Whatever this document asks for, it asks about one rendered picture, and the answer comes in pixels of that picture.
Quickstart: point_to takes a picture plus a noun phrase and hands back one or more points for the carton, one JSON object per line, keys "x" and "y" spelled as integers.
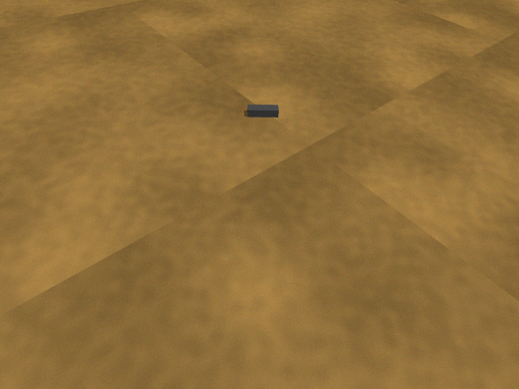
{"x": 263, "y": 111}

